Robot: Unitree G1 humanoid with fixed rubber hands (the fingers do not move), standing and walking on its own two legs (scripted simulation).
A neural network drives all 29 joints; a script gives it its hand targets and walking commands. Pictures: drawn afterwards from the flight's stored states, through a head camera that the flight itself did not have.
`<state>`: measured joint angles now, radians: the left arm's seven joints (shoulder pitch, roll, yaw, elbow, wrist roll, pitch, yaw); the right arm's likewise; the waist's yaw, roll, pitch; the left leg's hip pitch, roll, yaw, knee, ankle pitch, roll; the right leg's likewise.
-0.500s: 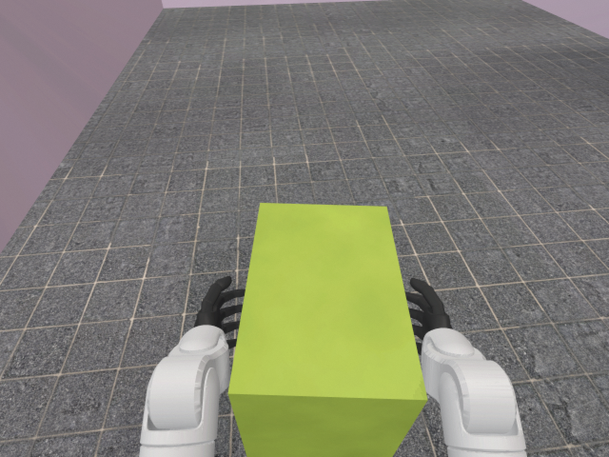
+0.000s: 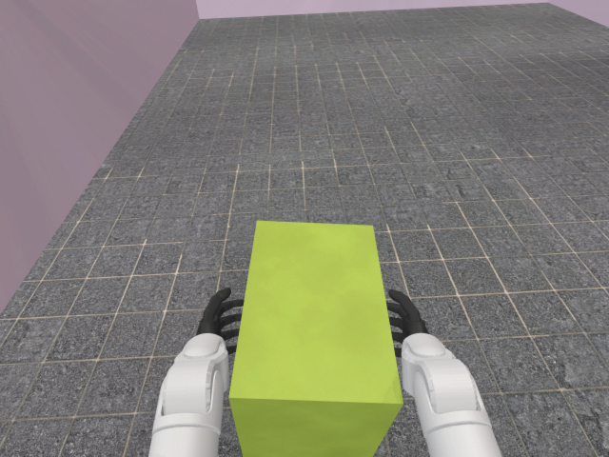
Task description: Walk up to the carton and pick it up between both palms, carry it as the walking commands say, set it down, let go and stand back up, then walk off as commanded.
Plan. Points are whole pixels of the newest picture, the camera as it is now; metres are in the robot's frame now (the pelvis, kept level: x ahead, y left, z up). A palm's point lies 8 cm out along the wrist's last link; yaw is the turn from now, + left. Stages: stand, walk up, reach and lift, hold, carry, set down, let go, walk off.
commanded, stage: hold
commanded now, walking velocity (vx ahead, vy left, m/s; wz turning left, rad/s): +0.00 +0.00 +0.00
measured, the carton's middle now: (309, 351) +0.31 +0.04 -0.05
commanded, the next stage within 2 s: set down in 0.08 s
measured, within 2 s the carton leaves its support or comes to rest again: neither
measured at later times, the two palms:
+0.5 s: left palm (235, 339) +0.29 +0.14 +0.01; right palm (426, 337) +0.31 -0.13 +0.00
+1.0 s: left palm (236, 360) +0.31 +0.16 -0.08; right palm (403, 360) +0.32 -0.11 -0.08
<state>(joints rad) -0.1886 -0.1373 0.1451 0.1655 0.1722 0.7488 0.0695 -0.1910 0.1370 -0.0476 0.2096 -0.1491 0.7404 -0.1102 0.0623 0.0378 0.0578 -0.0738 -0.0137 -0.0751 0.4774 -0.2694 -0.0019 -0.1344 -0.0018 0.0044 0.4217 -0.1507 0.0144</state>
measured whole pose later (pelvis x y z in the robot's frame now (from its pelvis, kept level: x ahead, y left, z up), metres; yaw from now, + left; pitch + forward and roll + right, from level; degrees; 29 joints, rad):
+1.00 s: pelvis -0.02 +0.00 -0.03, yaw +1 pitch +13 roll +0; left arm -0.44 -0.18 0.40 0.59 0.31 0.24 0.01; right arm -0.43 0.20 -0.35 0.59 -0.28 0.26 -0.06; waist 0.05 0.00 0.00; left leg -0.67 -0.05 -0.09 0.78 -0.34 -0.01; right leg -0.73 0.05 0.10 0.74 -0.23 0.02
